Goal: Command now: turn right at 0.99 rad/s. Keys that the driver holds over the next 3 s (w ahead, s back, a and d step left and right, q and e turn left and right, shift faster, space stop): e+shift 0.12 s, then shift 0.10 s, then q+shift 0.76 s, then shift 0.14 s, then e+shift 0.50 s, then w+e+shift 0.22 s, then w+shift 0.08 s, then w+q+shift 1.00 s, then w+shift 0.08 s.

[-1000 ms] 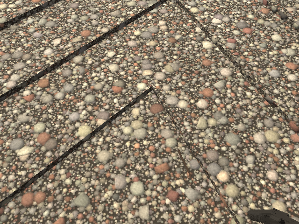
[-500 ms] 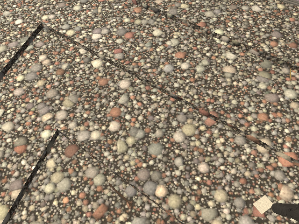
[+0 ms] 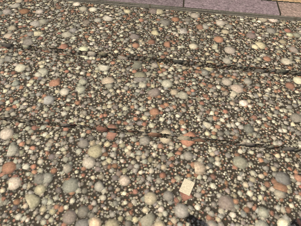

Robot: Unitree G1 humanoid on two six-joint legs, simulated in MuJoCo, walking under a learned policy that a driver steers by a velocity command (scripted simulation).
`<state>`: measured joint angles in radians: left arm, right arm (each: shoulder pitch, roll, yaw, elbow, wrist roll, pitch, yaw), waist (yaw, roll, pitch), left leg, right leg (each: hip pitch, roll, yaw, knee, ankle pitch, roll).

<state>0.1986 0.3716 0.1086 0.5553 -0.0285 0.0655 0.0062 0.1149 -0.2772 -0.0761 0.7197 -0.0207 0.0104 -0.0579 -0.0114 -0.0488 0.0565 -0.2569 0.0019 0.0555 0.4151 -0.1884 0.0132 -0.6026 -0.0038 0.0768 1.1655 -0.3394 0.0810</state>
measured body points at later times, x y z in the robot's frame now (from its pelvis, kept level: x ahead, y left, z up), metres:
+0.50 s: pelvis +0.01 -0.06 +0.00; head +0.03 -0.09 +0.45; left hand +0.24 +0.14 -0.08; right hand +0.05 -0.36 -0.13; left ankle +0.02 +0.08 -0.68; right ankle -0.01 -0.16 -0.74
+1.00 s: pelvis +0.02 -0.01 +0.00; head +0.07 +0.04 +0.45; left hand +0.13 +0.32 -0.09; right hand +0.26 -0.25 -0.06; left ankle +0.00 +0.07 -0.74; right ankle +0.10 -0.17 -0.67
